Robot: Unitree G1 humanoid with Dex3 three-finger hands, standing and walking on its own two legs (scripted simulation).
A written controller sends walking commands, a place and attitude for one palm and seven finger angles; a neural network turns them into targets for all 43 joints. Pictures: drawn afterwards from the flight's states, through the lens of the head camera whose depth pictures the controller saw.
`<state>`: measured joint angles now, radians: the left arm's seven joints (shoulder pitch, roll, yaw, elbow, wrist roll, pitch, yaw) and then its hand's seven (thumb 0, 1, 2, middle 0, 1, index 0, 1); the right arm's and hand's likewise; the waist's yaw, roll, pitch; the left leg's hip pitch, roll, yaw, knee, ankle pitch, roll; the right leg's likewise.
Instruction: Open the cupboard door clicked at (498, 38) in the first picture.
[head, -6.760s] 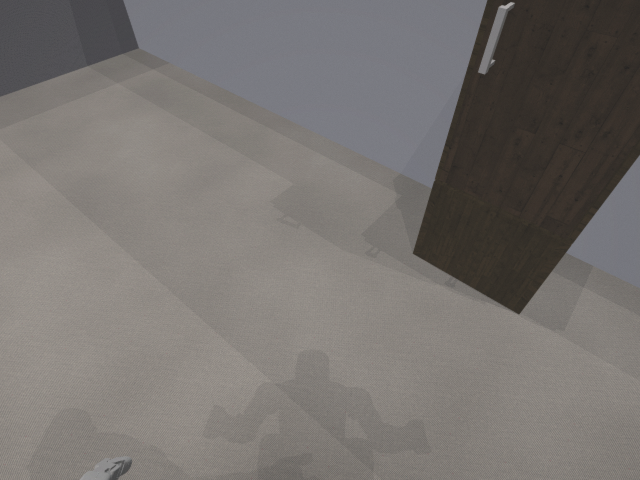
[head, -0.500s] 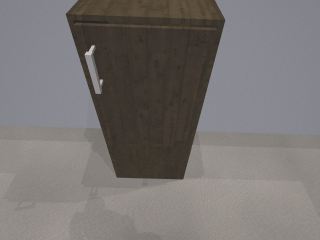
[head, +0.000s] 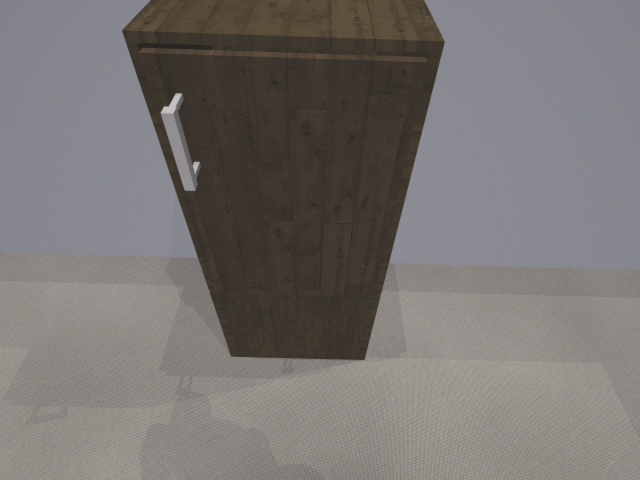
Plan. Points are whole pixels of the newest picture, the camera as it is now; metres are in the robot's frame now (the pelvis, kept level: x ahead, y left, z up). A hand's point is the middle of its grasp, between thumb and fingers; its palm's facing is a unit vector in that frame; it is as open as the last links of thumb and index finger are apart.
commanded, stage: look again from close up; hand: left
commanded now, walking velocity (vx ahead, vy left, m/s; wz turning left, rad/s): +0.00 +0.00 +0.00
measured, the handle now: (184, 144) +0.57 +0.25 +0.11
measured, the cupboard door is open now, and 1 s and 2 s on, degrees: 0 0 0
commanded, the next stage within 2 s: shuffle to correct the standing spot in 0.98 s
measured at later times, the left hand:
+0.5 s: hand out of the picture +0.02 +0.17 -0.17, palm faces +0.02 -0.98 -0.21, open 7.4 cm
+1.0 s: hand out of the picture +0.03 +0.17 -0.17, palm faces +0.02 -0.97 -0.23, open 7.4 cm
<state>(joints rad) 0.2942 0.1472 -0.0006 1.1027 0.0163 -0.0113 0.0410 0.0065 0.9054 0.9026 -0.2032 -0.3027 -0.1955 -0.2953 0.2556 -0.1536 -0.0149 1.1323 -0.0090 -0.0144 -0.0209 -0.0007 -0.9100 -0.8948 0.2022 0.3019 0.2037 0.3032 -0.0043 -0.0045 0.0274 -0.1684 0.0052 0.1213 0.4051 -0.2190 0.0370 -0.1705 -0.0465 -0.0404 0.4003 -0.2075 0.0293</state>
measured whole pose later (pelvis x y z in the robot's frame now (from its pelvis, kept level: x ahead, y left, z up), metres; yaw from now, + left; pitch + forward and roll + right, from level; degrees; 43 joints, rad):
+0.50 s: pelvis +0.01 -0.01 +0.00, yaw +0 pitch -1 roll +0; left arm 0.27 0.16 0.01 1.11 0.02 -0.02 0.04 0.01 0.91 0.90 -0.20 -0.30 -0.20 -0.30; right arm 0.25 -0.17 -0.01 1.14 -0.01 -0.02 -0.02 0.00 -0.91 -0.89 0.20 0.30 0.20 0.30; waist -0.01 0.00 0.03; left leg -0.15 0.02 0.11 0.38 -0.22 0.02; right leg -0.15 -0.03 -0.05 0.38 -0.21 0.01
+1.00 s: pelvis +0.02 -0.02 +0.00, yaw +0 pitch -1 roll +0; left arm 0.25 0.20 0.01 1.11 0.01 -0.02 0.03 0.01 0.90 0.90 -0.20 -0.30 -0.20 -0.30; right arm 0.21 -0.21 -0.01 1.14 -0.01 -0.02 -0.02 0.00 -0.91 -0.89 0.20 0.30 0.20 0.30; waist 0.00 0.00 0.03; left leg -0.13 0.03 0.11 0.36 -0.21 0.00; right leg -0.13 -0.02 -0.05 0.36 -0.21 0.00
